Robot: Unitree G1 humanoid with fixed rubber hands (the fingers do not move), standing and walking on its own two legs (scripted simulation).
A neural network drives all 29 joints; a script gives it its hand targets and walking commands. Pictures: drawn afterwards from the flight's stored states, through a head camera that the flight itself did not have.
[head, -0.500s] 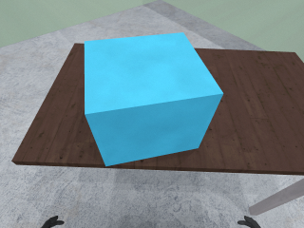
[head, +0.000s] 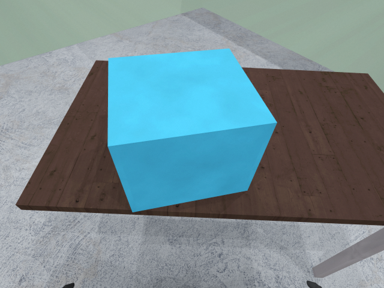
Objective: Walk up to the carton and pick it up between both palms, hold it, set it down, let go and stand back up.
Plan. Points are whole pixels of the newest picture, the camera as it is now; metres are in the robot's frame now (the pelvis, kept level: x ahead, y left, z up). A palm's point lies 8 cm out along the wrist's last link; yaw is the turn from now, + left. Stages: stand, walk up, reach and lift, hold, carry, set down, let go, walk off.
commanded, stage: stand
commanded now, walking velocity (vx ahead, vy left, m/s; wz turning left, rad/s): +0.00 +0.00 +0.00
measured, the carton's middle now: (182, 128) +0.44 +0.03 +0.09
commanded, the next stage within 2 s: walk up in 1.76 s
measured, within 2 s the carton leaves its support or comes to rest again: neither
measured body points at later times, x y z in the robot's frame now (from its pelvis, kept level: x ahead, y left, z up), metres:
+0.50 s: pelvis +0.00 -0.01 +0.03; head +0.01 -0.01 +0.48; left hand +0.09 +0.28 -0.11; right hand +0.08 -0.30 -0.11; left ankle +0.00 +0.13 -0.71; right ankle +0.00 -0.12 -0.71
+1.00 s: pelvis -0.01 -0.01 +0.03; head +0.00 -0.01 +0.48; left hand +0.08 +0.28 -0.10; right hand +0.07 -0.30 -0.10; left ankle +0.00 +0.13 -0.71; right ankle +0.00 -0.12 -0.71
